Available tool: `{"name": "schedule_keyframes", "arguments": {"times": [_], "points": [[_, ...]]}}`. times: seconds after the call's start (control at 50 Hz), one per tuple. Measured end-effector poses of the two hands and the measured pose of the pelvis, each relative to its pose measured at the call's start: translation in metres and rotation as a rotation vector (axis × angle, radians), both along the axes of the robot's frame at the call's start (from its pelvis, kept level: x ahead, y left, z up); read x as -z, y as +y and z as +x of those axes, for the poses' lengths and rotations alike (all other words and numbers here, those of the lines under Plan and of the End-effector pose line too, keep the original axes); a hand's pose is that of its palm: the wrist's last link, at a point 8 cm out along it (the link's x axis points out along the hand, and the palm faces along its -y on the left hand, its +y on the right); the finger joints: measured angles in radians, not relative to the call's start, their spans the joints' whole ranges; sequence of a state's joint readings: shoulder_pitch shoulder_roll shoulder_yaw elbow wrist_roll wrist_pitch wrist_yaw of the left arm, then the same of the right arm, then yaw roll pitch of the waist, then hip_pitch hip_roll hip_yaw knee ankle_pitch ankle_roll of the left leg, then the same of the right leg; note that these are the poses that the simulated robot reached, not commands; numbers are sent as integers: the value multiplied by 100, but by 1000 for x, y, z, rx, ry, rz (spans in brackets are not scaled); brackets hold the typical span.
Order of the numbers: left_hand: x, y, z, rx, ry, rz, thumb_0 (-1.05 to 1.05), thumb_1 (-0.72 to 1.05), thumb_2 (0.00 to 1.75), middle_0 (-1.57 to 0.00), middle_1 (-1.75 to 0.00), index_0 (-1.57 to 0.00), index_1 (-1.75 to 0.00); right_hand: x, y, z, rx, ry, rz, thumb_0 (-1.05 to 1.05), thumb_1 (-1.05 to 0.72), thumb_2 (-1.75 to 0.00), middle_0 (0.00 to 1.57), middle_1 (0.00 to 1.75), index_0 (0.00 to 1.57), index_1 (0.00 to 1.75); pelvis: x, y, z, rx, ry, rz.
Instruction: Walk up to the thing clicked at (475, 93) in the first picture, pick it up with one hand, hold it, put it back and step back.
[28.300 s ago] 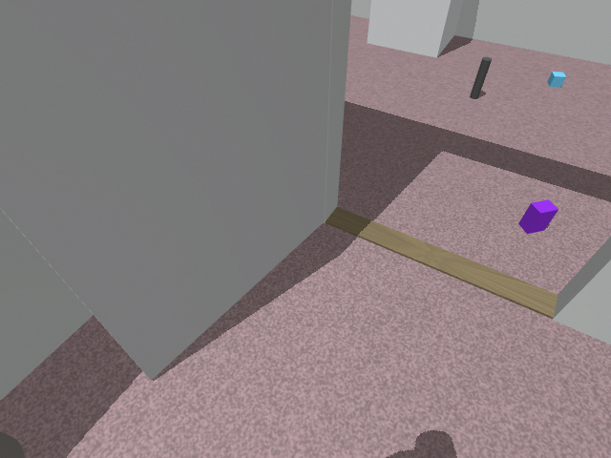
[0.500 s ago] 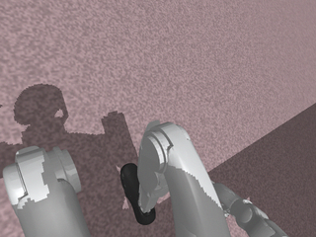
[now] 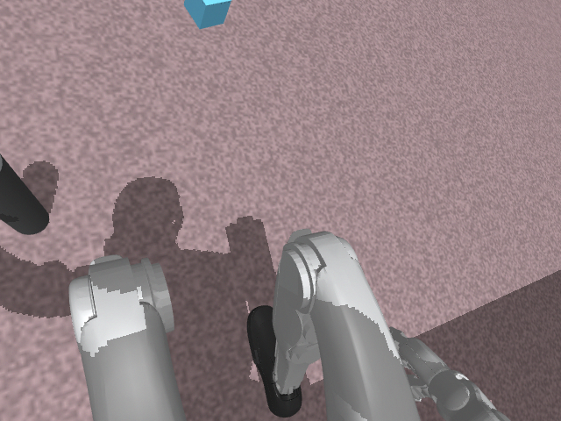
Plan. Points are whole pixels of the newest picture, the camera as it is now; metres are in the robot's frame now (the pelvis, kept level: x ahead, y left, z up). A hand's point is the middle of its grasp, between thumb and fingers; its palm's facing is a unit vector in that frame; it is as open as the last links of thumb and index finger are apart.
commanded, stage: rise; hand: left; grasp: from above
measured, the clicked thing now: (7, 197) +0.43 +0.31 -0.18
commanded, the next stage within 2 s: home in 0.06 s
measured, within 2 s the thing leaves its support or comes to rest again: neither
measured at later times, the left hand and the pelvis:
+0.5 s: hand out of the picture +0.31 +0.41 +0.04, palm faces +0.34 -0.80 -0.49, open 17.4 cm; pelvis +0.01 -0.01 +0.11, yaw +7 degrees
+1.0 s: hand out of the picture +0.24 +0.28 +0.24, palm faces +0.35 -0.85 -0.38, open 17.3 cm; pelvis +0.07 -0.01 +0.34, yaw +13 degrees
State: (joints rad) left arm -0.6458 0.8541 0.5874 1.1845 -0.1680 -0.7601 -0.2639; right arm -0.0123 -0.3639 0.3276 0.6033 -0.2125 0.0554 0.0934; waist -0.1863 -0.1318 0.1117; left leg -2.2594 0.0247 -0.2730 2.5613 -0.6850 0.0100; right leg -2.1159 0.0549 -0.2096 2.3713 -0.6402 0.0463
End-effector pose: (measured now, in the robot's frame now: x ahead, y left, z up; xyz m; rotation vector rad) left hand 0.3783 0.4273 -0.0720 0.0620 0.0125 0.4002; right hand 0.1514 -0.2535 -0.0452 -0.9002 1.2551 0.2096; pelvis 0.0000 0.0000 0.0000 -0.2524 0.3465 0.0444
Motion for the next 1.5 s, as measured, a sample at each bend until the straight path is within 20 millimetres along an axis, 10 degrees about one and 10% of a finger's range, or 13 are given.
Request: {"name": "schedule_keyframes", "arguments": {"times": [0.16,0.36,0.46,0.62,0.84,1.02,1.28,1.5], "points": [[-7,1,-30,36,255,30,-1,-53,5,-5,-5,-7,-4,2,8,10,150,-45,97,0,-89,-90,21,30,21,31,-20,-3,0,-15,70,35],[-112,51,-68,-176,426,218,-1,-52,7,-6,-6,-7,-6,-13,9,24,297,-66,182,0,-91,-91,21,30,21,31,-66,-7,9,-52,195,77],[-137,32,-93,-180,574,233,-1,-53,6,-5,-6,-6,-6,-27,9,34,349,-81,236,1,-90,-90,21,30,20,31,-95,-6,12,-60,231,98],[-186,-45,-132,-106,704,162,-1,-52,7,-6,-6,-7,-6,-104,26,67,372,-182,315,1,-90,-90,21,30,20,31,-177,-11,21,-81,223,136],[-294,-70,-158,-207,776,88,-1,-51,7,-6,-6,-7,-6,-239,35,120,315,-422,362,1,-90,-90,21,30,20,31,-283,-12,49,-127,129,162],[-356,-114,-172,-160,817,-13,-1,-51,7,-6,-5,-6,-6,-318,38,122,328,-508,386,1,-90,-90,20,30,20,31,-350,-5,68,-157,10,188],[-450,-155,-191,-92,743,-28,-1,-52,6,-5,-5,-6,-6,-381,60,125,354,-627,458,1,-90,-90,20,30,20,31,-406,8,89,-179,-136,218],[-459,-164,-206,-89,748,-63,-1,-55,4,-5,-5,-6,-5,-400,75,148,272,-688,507,1,-90,-90,21,30,20,31,-414,7,91,-187,-172,232]]}}
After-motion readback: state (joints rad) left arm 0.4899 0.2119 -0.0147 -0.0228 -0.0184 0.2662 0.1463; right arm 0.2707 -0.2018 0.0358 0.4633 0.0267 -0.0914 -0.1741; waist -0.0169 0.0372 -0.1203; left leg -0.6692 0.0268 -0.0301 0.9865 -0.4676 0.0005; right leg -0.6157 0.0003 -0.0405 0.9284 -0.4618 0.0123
